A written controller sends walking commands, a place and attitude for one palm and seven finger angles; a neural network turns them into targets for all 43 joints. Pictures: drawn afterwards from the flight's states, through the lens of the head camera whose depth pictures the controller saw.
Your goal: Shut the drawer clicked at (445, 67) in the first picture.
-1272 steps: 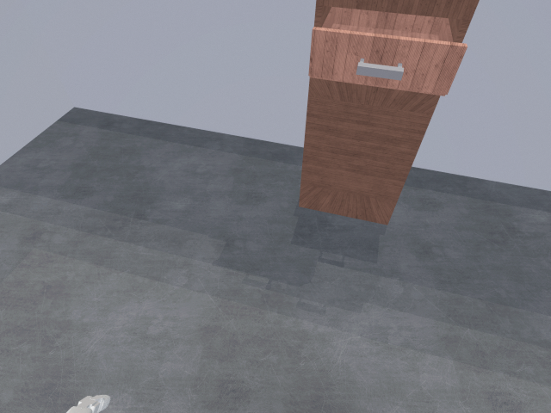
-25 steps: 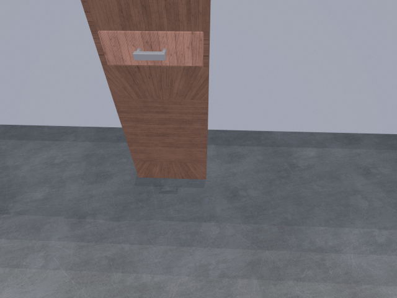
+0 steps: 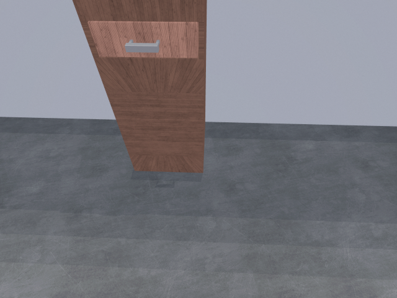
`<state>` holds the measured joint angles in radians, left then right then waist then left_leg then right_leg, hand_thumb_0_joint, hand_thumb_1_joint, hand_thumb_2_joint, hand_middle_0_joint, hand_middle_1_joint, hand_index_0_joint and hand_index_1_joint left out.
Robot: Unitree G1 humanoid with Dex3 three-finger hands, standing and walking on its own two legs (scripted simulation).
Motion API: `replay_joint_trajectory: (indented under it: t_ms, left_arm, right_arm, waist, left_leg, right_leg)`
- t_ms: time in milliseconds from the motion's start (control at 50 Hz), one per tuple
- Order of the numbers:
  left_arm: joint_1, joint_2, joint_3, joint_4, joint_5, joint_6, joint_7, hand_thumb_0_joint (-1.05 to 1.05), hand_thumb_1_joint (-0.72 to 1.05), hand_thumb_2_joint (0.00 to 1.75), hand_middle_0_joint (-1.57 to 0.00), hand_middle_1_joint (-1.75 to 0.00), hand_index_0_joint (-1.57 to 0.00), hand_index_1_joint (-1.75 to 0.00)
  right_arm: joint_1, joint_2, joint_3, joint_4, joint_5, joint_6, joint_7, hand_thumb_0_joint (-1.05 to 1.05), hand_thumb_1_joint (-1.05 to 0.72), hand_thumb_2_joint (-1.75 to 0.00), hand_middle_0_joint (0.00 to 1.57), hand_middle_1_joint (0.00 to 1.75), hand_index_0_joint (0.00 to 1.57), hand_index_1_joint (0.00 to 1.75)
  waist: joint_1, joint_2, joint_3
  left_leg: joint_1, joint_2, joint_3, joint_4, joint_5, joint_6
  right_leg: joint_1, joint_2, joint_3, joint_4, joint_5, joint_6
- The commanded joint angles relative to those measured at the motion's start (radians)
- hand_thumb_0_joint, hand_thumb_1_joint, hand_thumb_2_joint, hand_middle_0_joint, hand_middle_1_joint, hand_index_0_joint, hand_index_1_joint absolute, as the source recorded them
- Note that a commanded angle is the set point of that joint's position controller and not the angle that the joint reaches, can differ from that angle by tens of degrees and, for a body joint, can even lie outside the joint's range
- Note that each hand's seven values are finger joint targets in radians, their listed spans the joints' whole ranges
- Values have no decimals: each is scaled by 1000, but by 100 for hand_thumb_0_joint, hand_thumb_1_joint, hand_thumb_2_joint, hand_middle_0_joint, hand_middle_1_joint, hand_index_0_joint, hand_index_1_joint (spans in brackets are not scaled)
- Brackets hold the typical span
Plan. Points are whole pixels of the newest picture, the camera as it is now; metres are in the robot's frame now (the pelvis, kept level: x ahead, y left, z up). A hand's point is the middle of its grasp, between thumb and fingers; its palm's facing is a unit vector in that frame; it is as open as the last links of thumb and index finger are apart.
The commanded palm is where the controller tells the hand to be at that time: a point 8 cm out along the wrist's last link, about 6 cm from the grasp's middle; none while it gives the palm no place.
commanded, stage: look to check the result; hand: left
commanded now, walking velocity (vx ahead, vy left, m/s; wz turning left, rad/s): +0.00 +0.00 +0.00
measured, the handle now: (143, 44) +0.91 +0.25 +0.06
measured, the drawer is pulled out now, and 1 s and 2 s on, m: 0.00 0.00 0.00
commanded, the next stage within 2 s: stand and wait in 0.28 s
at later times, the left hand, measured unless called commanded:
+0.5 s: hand out of the picture +0.04 +0.19 -0.17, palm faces +0.01 -0.97 -0.26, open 7.4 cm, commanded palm none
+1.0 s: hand out of the picture +0.06 +0.20 -0.16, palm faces -0.01 -0.96 -0.27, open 7.4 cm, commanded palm none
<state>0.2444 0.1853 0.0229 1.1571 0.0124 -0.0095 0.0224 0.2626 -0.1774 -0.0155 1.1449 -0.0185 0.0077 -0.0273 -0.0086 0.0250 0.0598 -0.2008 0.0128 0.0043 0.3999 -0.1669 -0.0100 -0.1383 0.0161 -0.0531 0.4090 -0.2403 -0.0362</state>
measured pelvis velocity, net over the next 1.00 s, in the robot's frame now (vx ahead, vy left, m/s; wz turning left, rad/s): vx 0.02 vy -0.01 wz -0.02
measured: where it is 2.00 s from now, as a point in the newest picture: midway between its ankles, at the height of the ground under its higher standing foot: outside the picture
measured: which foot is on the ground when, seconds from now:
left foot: down 0.00-1.00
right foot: down 0.00-1.00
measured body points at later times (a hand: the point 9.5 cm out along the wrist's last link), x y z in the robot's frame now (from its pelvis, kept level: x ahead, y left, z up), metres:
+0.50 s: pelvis +0.01 -0.01 +0.00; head +0.03 -0.02 +0.45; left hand +0.04 +0.24 -0.15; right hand +0.04 -0.25 -0.16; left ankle +0.03 +0.13 -0.74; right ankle -0.01 -0.09 -0.74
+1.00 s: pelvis +0.02 -0.01 +0.00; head +0.03 -0.02 +0.45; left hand +0.06 +0.25 -0.14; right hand +0.04 -0.26 -0.16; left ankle +0.03 +0.13 -0.74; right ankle -0.01 -0.09 -0.74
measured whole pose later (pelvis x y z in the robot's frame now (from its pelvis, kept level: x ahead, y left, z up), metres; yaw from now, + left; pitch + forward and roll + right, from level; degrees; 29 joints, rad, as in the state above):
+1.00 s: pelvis +0.02 -0.01 +0.00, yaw -1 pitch -2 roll +0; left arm 0.19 0.23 0.02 1.15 0.01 -0.02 0.02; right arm 0.20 -0.23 -0.01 1.14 -0.02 0.00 -0.02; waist -0.01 0.02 0.05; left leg -0.14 0.03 0.02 0.34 -0.17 -0.03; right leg -0.08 0.04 -0.04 0.34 -0.23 -0.05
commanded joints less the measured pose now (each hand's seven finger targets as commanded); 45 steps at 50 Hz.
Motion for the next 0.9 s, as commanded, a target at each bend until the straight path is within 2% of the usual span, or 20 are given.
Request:
replay_joint_trajectory:
  t_ms: [0,280,360,460,500,540,560,760,800,840,880]
  left_arm:
    - [28,136,17,-29,-2,-10,10,0,90,90,-20,-30,-20,-30]
    - [3,157,19,-29,-1,-16,9,0,90,90,-20,-30,-20,-30]
    - [1,164,20,-33,-1,-19,10,0,90,90,-20,-30,-20,-30]
    - [-10,172,22,-35,-1,-19,10,0,90,90,-20,-30,-20,-30]
    - [-14,176,22,-37,-2,-21,9,0,90,90,-20,-30,-20,-30]
    - [-13,182,26,-40,-1,-23,10,0,90,90,-20,-30,-20,-30]
    - [-19,183,24,-40,-2,-22,10,0,90,90,-20,-30,-20,-30]
    - [-26,195,25,-41,-3,-22,10,0,90,90,-20,-30,-20,-30]
    - [-26,196,24,-42,-3,-22,9,0,90,90,-20,-30,-20,-30]
    - [-25,201,26,-44,-2,-24,10,0,90,90,-20,-30,-20,-30]
    - [-32,201,26,-45,-3,-24,9,0,90,90,-20,-30,-20,-30]
  right_arm:
    - [41,-110,-15,-29,2,-10,-8,0,-90,-90,20,30,20,30]
    - [-14,-140,-16,-37,1,-13,-7,0,-90,-90,20,30,20,30]
    - [-22,-146,-17,-38,2,-14,-7,0,-90,-90,20,30,20,30]
    - [-32,-153,-18,-39,1,-12,-7,0,-90,-90,20,30,20,30]
    - [-29,-158,-19,-38,1,-15,-8,0,-90,-90,20,30,20,30]
    - [-28,-164,-21,-40,3,-16,-8,0,-90,-90,20,30,20,30]
    - [-31,-162,-20,-38,2,-15,-8,0,-90,-90,20,30,20,30]
    - [-38,-173,-20,-37,2,-13,-8,0,-90,-90,20,30,20,30]
    - [-38,-175,-19,-36,2,-14,-7,0,-90,-90,20,30,20,30]
    - [-36,-181,-22,-39,3,-15,-7,0,-90,-90,20,30,20,30]
    - [-38,-184,-21,-39,2,-16,-8,0,-90,-90,20,30,20,30]
  waist:
    - [1,-15,10]
    - [3,-21,0]
    - [3,-22,-21]
    - [4,-27,-5]
    - [3,-15,-34]
    - [4,-32,-45]
    - [5,-22,-33]
    - [4,-32,-18]
    - [4,-14,-23]
    - [4,-40,-39]
    - [2,-25,-44]
  left_leg:
    - [43,87,-67,-60,62,32]
    - [70,96,-57,-70,92,27]
    - [82,97,-58,-69,106,27]
    - [81,99,-51,-71,107,24]
    - [91,100,-51,-71,122,23]
    - [96,102,-50,-66,136,23]
    - [91,102,-49,-69,138,23]
    - [96,104,-46,-78,118,21]
    - [95,103,-46,-82,111,20]
    - [106,105,-47,-77,127,21]
    - [109,107,-48,-79,135,21]
  right_leg:
    - [-61,-122,112,-119,56,-24]
    - [-40,-127,115,-129,138,-19]
    - [-23,-129,114,-128,169,-19]
    - [-26,-129,118,-135,186,-18]
    - [-5,-129,120,-128,212,-20]
    - [4,-128,118,-124,240,-19]
    - [5,-131,115,-124,246,-19]
    - [-2,-130,122,-140,228,-18]
    - [2,-131,127,-144,215,-18]
    - [10,-130,124,-141,239,-17]
    - [15,-129,126,-137,250,-19]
